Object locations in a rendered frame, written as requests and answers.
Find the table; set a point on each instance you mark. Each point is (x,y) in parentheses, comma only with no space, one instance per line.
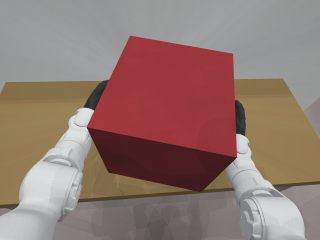
(284,146)

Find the robot right hand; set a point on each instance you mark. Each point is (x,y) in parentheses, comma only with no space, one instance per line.
(240,118)

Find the left robot upper arm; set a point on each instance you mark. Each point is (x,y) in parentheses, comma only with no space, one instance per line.
(50,191)

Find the carton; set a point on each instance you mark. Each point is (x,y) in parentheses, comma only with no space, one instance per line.
(167,114)

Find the robot right forearm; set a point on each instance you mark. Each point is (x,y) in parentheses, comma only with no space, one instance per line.
(244,177)

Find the robot left hand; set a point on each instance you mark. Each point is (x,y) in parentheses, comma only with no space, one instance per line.
(95,96)

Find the robot left forearm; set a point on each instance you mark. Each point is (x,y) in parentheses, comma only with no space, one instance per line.
(72,148)

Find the right robot upper arm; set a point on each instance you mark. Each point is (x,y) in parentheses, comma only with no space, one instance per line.
(270,218)

